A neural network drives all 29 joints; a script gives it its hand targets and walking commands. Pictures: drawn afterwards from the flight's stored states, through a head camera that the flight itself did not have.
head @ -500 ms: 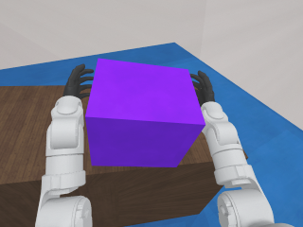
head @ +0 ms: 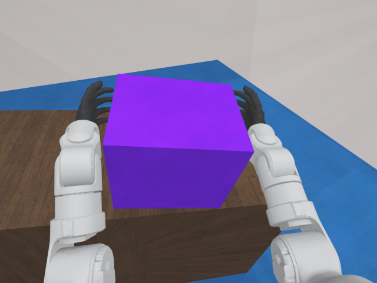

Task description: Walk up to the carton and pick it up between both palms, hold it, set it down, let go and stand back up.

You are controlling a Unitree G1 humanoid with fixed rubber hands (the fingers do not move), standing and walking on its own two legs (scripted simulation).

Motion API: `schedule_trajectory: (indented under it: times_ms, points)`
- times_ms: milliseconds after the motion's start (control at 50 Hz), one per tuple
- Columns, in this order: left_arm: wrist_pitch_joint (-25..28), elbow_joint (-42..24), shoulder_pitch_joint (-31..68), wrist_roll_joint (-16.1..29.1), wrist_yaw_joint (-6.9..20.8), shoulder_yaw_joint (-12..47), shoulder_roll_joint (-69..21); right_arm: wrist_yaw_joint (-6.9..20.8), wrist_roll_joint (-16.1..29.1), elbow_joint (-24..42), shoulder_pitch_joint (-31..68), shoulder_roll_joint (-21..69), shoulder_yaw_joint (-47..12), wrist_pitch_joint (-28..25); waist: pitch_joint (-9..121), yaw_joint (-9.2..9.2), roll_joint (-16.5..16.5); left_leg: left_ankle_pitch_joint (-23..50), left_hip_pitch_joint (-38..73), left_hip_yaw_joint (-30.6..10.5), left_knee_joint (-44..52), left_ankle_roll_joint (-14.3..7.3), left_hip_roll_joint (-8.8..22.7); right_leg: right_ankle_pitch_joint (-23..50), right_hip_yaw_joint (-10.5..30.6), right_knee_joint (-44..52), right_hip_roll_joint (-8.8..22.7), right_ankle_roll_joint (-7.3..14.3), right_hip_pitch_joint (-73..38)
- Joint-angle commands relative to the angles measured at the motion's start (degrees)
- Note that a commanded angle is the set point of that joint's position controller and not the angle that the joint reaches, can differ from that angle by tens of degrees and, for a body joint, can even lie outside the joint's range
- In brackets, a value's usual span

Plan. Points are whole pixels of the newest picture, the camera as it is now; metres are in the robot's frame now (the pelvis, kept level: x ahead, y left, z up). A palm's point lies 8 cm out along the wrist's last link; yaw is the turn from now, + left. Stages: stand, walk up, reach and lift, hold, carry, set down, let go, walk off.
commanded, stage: hold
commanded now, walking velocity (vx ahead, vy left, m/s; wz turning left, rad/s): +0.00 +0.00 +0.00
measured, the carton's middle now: (172, 145) +0.35 +0.01 +0.14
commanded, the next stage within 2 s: none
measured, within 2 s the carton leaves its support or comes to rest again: neither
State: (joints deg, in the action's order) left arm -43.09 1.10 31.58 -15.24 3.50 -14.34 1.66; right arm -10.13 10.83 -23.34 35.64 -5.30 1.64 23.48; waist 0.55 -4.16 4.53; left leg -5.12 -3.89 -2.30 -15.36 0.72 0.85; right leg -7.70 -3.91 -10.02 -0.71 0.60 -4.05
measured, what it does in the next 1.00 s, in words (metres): stands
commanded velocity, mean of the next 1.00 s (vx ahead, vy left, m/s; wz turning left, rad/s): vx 0.00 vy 0.00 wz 0.00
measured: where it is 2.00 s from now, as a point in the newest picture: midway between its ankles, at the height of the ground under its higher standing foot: outside the picture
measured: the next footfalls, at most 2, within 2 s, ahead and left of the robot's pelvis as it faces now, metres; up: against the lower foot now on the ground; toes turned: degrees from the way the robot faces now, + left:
none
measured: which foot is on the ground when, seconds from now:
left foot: down 0.00-1.00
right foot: down 0.00-1.00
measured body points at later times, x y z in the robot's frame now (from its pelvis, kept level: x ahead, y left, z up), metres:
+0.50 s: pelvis +0.01 +0.00 +0.00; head -0.04 +0.04 +0.45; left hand +0.37 +0.18 +0.20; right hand +0.37 -0.16 +0.20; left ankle +0.05 +0.12 -0.75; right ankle -0.01 -0.11 -0.75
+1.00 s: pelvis +0.01 +0.00 +0.00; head -0.05 +0.04 +0.45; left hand +0.37 +0.17 +0.21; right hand +0.37 -0.16 +0.21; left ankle +0.05 +0.12 -0.75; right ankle -0.01 -0.11 -0.75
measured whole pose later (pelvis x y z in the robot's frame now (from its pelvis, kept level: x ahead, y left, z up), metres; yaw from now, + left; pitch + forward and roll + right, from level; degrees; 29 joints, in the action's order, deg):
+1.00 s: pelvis +0.01 +0.00 +0.00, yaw +0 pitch -6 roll -1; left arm -46.1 -1.5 31.6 -16.1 4.6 -15.9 0.5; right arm -11.5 14.0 -22.2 37.1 -7.1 -0.4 27.1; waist 2.2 -4.4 4.5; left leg -5.2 -3.0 -1.7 -14.1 0.8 1.0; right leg -7.2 -3.6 -8.2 -0.8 0.7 -5.0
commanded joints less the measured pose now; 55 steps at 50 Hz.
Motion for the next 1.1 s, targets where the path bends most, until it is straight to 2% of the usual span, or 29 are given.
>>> schedule_trajectory:
  times_ms: [0,80,140,300,360,460,580,640,720,840,900,980,1080]
  points:
    - [2.96,-7.81,35.91,8.81,5.5,22.15,-22.22,4.63,2.72,12.28,37.7,17.83,-11.43,-2.28,15.17,-1.17,-6.69,3.37,10.2,3.03,0.49,1.48,-2.36,2.29,-2.49,1.65,-1.94,-1.26,6.08]
    - [2.68,-5.08,36.75,8.83,5.02,21.21,-22.22,5.47,1.53,10.14,39.32,17.01,-9.27,-2.05,16.29,-1.38,-6.66,1.51,10.36,3.01,0.67,1.58,-2.17,-0.37,-2.7,2.01,-2.04,-1.16,6.89]
    - [2.44,-3.9,36.04,8.36,5.14,19.92,-21.82,5.71,1.5,8.76,38.91,16.7,-8.85,-1.57,17.77,-1.25,-6.07,3.38,10.72,3.01,0.29,1.41,-2.35,1.55,-2.46,1.91,-2.0,-1.36,5.74]
    - [2.52,-8.8,31.86,7.43,6.99,19.34,-21.78,3.68,4.81,13.97,34.59,18.65,-14.38,-0.7,22.49,-0.22,-4.08,18.06,13.49,2.45,-1.59,0.73,-3.39,19.41,-1.31,0.34,-1.78,-2.29,-1.24]
    - [2.19,-12.0,31.28,7.36,7.37,20.52,-22.04,2.82,6.21,16.32,33.64,19.07,-16.48,-0.55,21.54,0.04,-4.61,20.5,14.21,2.38,-1.8,0.97,-3.4,21.54,-1.18,0.32,-1.74,-2.17,-1.33]
    - [1.17,-14.09,32.16,7.83,6.9,22.2,-22.62,2.65,6.91,17.66,34.49,18.32,-16.56,-0.55,17.44,-0.04,-6.13,16.86,14.49,2.61,-1.24,1.87,-2.87,15.14,-1.54,1.38,-1.94,-1.61,1.94]
    - [0.03,-11.07,35.17,8.64,5.62,22.71,-22.61,3.89,5.29,14.34,38.31,16.2,-12.42,-0.28,14.58,-0.82,-6.98,5.37,12.08,3.0,0.66,2.41,-2.09,2.4,-2.16,2.59,-2.2,-1.08,6.14]
    - [-0.09,-8.11,35.61,8.66,5.36,21.57,-22.38,4.59,4.14,11.71,39.07,15.55,-10.41,-0.05,15.04,-1.14,-6.55,2.36,11.14,3.17,1.12,2.31,-1.99,-0.19,-2.33,2.76,-2.16,-1.2,6.55]
    - [0.19,-7.08,35.75,8.55,5.77,20.24,-22.01,4.59,4.04,11.38,39.49,16.09,-10.25,0.43,18.85,-1.13,-5.34,5.46,11.41,3.25,0.33,1.74,-2.53,3.72,-1.87,2.37,-1.93,-1.67,4.29]
    - [0.59,-8.6,32.91,7.55,7.43,18.37,-21.41,2.91,6.03,14.22,36.74,18.05,-14.02,1.42,21.38,0.04,-3.57,14.38,12.26,2.9,-0.77,0.61,-3.35,15.83,-1.07,1.18,-1.41,-2.56,-0.62]
    - [0.49,-10.7,31.74,7.17,8.07,18.56,-21.3,2.11,7.42,15.46,34.89,18.65,-15.9,1.58,20.3,0.5,-3.73,16.69,12.61,2.8,-0.79,0.65,-3.47,18.94,-0.89,0.86,-1.26,-2.58,-1.4]
    - [0.14,-12.74,32.45,7.24,7.88,20.02,-21.73,1.85,8.16,16.57,35.27,18.44,-16.66,1.28,17.79,0.57,-4.97,15.48,12.94,2.93,-0.43,1.33,-3.22,15.95,-1.18,1.28,-1.47,-2.16,0.7]
    - [-0.38,-12.95,34.33,8.16,6.78,21.96,-22.49,2.51,7.42,16.41,37.2,17.31,-14.84,0.85,15.39,-0.1,-6.61,9.98,12.46,3.18,0.23,2.27,-2.7,7.92,-1.69,2.17,-1.97,-1.48,4.19]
